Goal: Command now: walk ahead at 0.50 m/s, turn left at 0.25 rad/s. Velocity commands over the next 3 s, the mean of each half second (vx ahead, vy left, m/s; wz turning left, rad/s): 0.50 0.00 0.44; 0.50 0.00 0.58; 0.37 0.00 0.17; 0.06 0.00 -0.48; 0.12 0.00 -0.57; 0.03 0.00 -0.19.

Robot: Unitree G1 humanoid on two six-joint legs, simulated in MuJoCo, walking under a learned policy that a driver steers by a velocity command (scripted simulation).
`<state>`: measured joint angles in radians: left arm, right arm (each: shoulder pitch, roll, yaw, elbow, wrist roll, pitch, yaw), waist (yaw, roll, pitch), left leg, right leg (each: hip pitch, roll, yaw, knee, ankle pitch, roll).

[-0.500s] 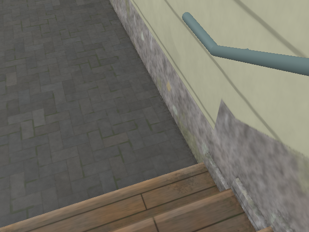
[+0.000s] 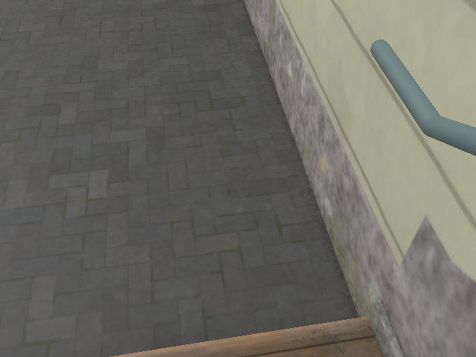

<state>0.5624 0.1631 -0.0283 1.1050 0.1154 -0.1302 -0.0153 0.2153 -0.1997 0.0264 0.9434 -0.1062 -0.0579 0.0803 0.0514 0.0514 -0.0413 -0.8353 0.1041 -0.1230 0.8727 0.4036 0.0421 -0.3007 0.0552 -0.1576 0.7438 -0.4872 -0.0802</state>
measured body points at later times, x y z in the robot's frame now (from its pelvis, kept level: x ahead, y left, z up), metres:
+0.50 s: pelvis +0.30 +0.09 -0.16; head +0.31 +0.10 +0.29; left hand +0.41 +0.36 -0.27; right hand +0.29 -0.13 -0.31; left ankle +0.22 +0.17 -0.87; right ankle +0.47 -0.03 -0.82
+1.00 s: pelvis +0.59 +0.12 -0.33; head +0.58 +0.13 +0.12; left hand +0.39 +0.25 -0.48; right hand +0.84 +0.00 -0.44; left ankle +0.67 +0.35 -0.98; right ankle +0.54 +0.01 -1.03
